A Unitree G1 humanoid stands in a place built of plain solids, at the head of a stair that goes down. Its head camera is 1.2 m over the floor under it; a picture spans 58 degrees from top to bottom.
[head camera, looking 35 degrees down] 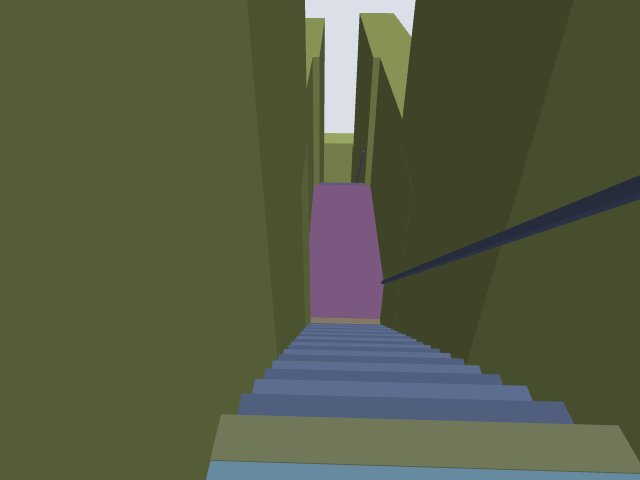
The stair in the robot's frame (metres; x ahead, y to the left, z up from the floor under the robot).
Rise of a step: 0.21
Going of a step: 0.22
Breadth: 1.20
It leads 2 degrees to the right of straight ahead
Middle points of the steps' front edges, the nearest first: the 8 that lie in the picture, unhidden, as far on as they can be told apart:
0.77 -0.30 0.00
0.99 -0.30 -0.21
1.21 -0.31 -0.42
1.44 -0.32 -0.63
1.66 -0.32 -0.84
1.89 -0.33 -1.05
2.11 -0.34 -1.26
2.33 -0.34 -1.47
